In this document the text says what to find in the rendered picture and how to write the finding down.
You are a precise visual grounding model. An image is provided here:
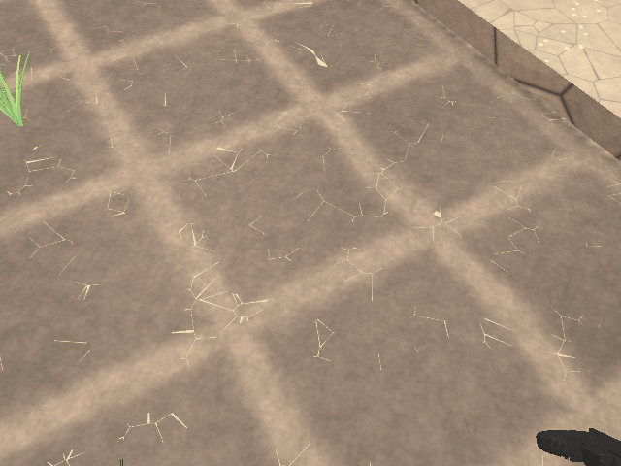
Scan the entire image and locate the right robot hand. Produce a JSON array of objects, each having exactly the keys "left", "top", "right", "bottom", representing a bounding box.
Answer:
[{"left": 536, "top": 428, "right": 621, "bottom": 466}]

